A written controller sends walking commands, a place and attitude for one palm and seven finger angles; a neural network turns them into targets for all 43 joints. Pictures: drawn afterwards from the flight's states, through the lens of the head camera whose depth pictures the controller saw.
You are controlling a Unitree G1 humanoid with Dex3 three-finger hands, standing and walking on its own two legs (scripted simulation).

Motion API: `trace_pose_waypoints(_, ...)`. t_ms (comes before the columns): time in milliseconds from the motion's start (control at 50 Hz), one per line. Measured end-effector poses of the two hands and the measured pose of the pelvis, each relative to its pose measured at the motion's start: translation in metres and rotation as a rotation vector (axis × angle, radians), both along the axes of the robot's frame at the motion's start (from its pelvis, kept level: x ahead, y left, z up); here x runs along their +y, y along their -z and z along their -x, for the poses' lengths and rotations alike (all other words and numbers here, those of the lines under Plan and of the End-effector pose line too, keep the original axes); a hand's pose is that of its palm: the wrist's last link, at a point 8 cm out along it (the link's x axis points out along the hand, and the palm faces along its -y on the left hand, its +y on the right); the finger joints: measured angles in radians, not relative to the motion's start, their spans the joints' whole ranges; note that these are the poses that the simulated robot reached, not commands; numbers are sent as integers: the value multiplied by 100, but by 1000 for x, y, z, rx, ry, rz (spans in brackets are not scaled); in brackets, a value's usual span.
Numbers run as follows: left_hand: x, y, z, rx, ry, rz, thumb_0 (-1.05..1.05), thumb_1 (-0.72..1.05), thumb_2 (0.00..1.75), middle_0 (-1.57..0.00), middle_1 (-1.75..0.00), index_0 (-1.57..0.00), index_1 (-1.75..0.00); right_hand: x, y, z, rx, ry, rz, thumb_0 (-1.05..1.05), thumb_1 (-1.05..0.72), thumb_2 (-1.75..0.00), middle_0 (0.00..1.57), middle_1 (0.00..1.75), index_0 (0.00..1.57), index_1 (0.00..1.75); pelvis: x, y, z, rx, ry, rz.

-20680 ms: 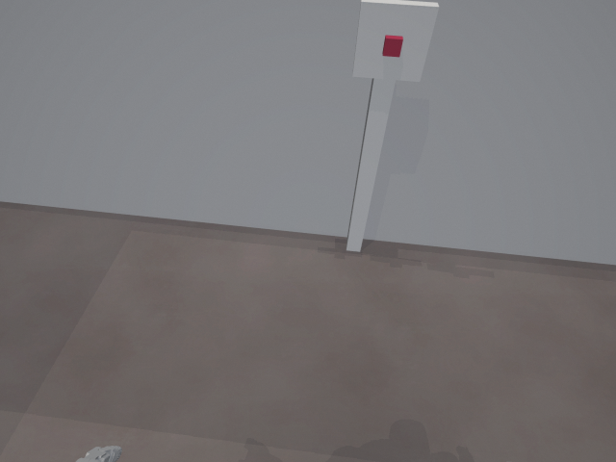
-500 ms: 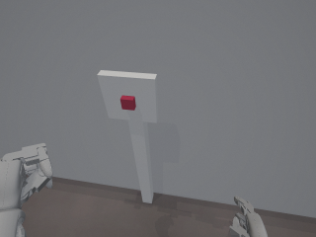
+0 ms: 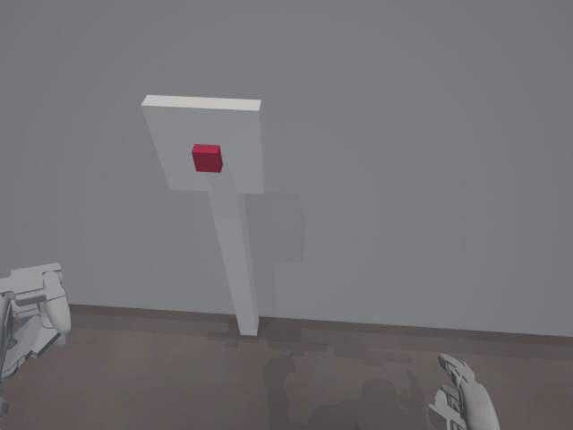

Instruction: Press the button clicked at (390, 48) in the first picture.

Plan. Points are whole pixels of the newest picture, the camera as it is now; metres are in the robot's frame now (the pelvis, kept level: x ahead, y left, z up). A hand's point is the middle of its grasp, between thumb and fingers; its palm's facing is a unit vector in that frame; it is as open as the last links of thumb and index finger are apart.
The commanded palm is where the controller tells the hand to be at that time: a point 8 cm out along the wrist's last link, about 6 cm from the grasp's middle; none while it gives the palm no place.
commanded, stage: step back with the hand held close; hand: left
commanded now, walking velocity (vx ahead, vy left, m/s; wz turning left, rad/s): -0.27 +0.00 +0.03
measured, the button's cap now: (208, 157) +0.51 +0.17 +0.09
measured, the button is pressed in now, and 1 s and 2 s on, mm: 0 0 0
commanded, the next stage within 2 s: stop stepping back and stand still in 0.94 s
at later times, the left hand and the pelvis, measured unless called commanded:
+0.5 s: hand out of the picture +0.12 +0.26 +0.16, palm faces +0.40 -0.80 -0.44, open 3.1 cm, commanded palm +0.05 +0.30 +0.18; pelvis -0.07 +0.02 -0.02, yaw +2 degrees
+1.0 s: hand out of the picture +0.05 +0.28 +0.17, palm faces +0.37 -0.83 -0.41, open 3.1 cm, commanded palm -0.02 +0.31 +0.18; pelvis -0.15 +0.03 -0.01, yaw +0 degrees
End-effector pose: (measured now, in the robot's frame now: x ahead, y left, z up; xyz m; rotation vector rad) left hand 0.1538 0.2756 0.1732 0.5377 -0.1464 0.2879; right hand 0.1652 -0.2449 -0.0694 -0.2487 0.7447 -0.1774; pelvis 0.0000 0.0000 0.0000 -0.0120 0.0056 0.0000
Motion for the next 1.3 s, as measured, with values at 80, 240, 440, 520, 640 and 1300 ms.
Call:
trace_pose_waypoints(80, 4, -3, 12, -32, 4, -19, 2, 89, 90, -130, -150, -131, -150, 4, -1, 11, -15, -3, 4, 1, -91, -89, 20, 30, 20, 30, 3, 3, 12, -1, 1, -3)
trace_pose_waypoints(240, 5, -2, 44, -104, -11, -30, 2, 89, 90, -130, -150, -131, -150, 16, 2, 33, -60, -35, -8, 1, -91, -89, 20, 30, 20, 30, 4, 12, 39, -6, -3, 4)
trace_pose_waypoints(440, 16, 1, 69, -194, 1, -7, 2, 89, 90, -130, -150, -131, -150, 21, 10, 77, -21, -28, 39, 1, -90, -89, 21, 30, 20, 30, 15, 18, 67, -13, -9, 30)
trace_pose_waypoints(520, 23, -6, 78, -207, -5, -50, 2, 89, 90, -131, -150, -131, -150, 27, 10, 93, -13, -21, 31, 1, -90, -89, 21, 30, 20, 30, 15, 15, 75, -8, -36, 49)
trace_pose_waypoints(640, 18, -5, 94, -196, 7, -44, 2, 89, 90, -130, -150, -131, -150, 32, 12, 99, -9, -72, 10, 1, -90, -89, 21, 30, 20, 30, 9, 14, 94, 49, -4, 39)
trace_pose_waypoints(1300, 54, -3, 215, -254, 48, 55, 2, 89, 90, -131, -150, -132, -150, 62, 3, 233, -28, -9, 52, 1, -90, -89, 21, 30, 20, 30, 51, 17, 205, 0, 28, 53)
